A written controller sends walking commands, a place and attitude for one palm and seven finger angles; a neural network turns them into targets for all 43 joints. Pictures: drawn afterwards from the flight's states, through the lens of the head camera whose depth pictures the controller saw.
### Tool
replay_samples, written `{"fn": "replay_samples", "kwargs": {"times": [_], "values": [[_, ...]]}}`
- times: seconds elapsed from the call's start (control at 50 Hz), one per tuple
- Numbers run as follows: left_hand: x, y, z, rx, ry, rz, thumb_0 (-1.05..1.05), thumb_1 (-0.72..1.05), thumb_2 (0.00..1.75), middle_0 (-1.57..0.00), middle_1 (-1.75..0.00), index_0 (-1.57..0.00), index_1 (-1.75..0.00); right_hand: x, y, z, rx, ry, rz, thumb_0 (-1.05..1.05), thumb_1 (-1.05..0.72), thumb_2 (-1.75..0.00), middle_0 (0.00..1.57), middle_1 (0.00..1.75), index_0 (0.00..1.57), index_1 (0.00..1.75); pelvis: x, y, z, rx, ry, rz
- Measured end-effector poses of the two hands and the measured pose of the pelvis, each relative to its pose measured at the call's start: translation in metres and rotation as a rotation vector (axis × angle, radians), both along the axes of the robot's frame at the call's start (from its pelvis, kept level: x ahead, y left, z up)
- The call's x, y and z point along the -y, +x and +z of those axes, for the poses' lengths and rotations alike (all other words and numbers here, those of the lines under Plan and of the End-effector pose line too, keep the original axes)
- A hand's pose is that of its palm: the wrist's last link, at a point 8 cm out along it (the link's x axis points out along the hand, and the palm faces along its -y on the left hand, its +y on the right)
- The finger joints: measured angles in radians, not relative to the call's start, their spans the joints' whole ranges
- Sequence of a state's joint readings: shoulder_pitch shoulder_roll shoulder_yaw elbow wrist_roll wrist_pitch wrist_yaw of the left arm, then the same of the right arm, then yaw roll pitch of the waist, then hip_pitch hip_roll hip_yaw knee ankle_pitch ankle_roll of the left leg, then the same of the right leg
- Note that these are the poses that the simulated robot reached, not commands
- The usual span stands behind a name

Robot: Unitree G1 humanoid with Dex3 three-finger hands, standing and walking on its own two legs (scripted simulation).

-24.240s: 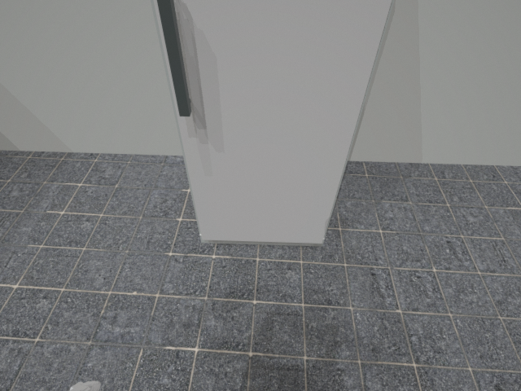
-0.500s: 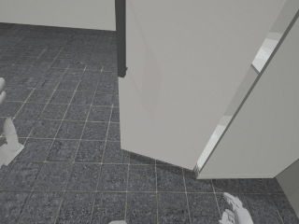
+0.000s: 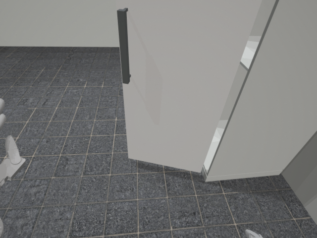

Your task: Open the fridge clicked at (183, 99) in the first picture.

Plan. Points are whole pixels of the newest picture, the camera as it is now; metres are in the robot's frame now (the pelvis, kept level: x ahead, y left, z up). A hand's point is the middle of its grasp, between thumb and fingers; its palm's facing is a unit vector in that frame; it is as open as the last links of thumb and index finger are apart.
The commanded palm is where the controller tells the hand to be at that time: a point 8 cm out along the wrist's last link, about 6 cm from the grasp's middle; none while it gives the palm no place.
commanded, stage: stop stepping back and stand still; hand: left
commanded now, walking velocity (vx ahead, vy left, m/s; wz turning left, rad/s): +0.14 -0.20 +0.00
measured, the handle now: (126, 48) +0.81 +0.21 +0.15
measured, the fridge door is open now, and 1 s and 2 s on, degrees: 71 71 71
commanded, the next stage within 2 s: let the arm hang, fingers relaxed in 0.20 s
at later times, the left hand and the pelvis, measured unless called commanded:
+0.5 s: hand (76, 235) +0.16 +0.23 -0.10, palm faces +0.12 -0.94 -0.31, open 7.4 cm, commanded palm none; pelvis +0.00 +0.01 -0.02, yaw +5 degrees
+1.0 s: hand out of the picture -0.01 +0.20 -0.17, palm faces +0.05 -0.98 -0.19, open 7.4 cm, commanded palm none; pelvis +0.02 +0.03 +0.01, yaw +2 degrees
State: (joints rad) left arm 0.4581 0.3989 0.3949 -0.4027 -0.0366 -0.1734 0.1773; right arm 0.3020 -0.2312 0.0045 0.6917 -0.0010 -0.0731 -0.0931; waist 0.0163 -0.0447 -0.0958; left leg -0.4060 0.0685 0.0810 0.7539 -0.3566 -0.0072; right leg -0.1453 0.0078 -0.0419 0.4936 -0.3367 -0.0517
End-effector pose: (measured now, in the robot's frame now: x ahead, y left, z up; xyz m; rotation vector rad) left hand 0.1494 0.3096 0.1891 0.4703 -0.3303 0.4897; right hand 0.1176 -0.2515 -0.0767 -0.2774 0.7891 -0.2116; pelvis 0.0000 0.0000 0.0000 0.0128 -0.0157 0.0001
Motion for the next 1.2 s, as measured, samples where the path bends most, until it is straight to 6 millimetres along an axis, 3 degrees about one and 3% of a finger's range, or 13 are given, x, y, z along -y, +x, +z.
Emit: {"fn": "replay_samples", "kwargs": {"times": [0.1,0.22,0.32,0.36,0.44,0.48,0.52,0.58,0.64,0.74,0.84,0.96,1.2], "values": [[-0.003,0.003,-0.016,-0.009,0.003,-0.042,0.01,0.89,0.9,-0.21,-0.3,-0.2,-0.3,-0.002,-0.007,-0.007,0.026,-0.035,-0.029,0.01,-0.9,-0.9,0.21,0.3,0.2,0.3,-0.01,-0.008,-0.014,0.022,0.004,-0.002],[0.012,0.004,-0.004,-0.049,0.102,-0.084,0.01,0.89,0.9,-0.21,-0.31,-0.2,-0.3,-0.022,-0.01,-0.013,0.029,0.063,0.003,0.01,-0.9,-0.9,0.2,0.3,0.2,0.3,0.0,-0.011,-0.012,0.026,-0.01,0.005],[0.019,0.002,-0.001,-0.062,0.14,-0.069,0.01,0.88,0.9,-0.21,-0.31,-0.21,-0.3,-0.024,-0.003,-0.028,-0.032,0.117,0.053,0.01,-0.9,-0.9,0.21,0.3,0.21,0.3,0.004,-0.005,-0.012,0.009,-0.013,0.02],[0.01,0.015,-0.037,-0.217,0.052,-0.044,0.0,0.89,0.9,-0.21,-0.3,-0.2,-0.3,-0.024,0.001,-0.037,-0.089,0.14,0.085,0.01,-0.9,-0.9,0.21,0.3,0.21,0.3,0.001,-0.004,-0.011,-0.001,-0.005,0.052],[0.009,0.023,-0.165,-0.661,-0.249,0.005,0.0,0.9,0.9,-0.2,-0.3,-0.19,-0.3,-0.024,0.005,-0.055,-0.163,0.138,0.126,0.01,-0.9,-0.9,0.21,0.3,0.2,0.3,-0.006,-0.004,-0.018,0.01,-0.009,0.089],[0.026,0.007,-0.232,-0.906,-0.366,-0.006,0.0,0.9,0.9,-0.19,-0.3,-0.19,-0.29,-0.023,0.002,-0.061,-0.195,0.124,0.117,0.01,-0.9,-0.9,0.21,0.3,0.2,0.3,-0.009,-0.005,-0.022,0.014,-0.018,0.088],[0.051,-0.024,-0.284,-1.145,-0.477,-0.026,0.0,0.9,0.9,-0.19,-0.3,-0.19,-0.29,-0.024,-0.005,-0.059,-0.239,0.115,0.095,0.01,-0.9,-0.9,0.21,0.3,0.2,0.3,-0.008,-0.003,-0.019,0.018,-0.014,0.078],[0.086,-0.076,-0.327,-1.376,-0.642,-0.017,-0.01,0.93,0.9,-0.2,-0.3,-0.19,-0.29,-0.025,-0.021,-0.052,-0.317,0.099,0.064,0.01,-0.91,-0.9,0.2,0.3,0.2,0.3,-0.007,0.0,-0.01,0.006,-0.019,0.069],[0.076,-0.102,-0.333,-1.419,-0.682,0.061,-0.06,1.02,0.9,-0.21,-0.3,-0.2,-0.3,-0.026,-0.04,-0.049,-0.42,0.082,0.05,0.0,-0.91,-0.9,0.2,0.3,0.2,0.3,-0.005,0.004,-0.003,-0.008,-0.028,0.071],[0.064,-0.143,-0.334,-1.579,-0.675,0.116,-0.05,0.99,0.9,-0.21,-0.3,-0.2,-0.3,-0.032,-0.067,-0.052,-0.523,0.096,-0.009,0.0,-0.91,-0.9,0.2,0.3,0.2,0.3,-0.01,0.011,0.003,-0.008,-0.034,0.057],[0.058,-0.167,-0.33,-1.678,-0.671,0.153,-0.02,0.95,0.9,-0.2,-0.3,-0.2,-0.3,-0.045,-0.086,-0.058,-0.573,0.132,-0.05,0.0,-0.91,-0.9,0.2,0.3,0.2,0.3,-0.019,0.016,0.006,0.002,-0.03,0.042],[0.058,-0.171,-0.327,-1.702,-0.677,0.157,-0.01,0.92,0.9,-0.2,-0.3,-0.19,-0.3,-0.063,-0.102,-0.064,-0.618,0.172,-0.068,0.0,-0.91,-0.9,0.2,0.3,0.2,0.3,-0.028,0.019,0.007,0.008,-0.024,0.033],[0.071,-0.151,-0.334,-1.678,-0.699,0.084,0.0,0.91,0.9,-0.2,-0.3,-0.19,-0.3,-0.092,-0.12,-0.066,-0.644,0.217,-0.103,0.0,-0.91,-0.9,0.2,0.3,0.2,0.3,-0.039,0.022,0.007,0.009,-0.018,0.019]]}}
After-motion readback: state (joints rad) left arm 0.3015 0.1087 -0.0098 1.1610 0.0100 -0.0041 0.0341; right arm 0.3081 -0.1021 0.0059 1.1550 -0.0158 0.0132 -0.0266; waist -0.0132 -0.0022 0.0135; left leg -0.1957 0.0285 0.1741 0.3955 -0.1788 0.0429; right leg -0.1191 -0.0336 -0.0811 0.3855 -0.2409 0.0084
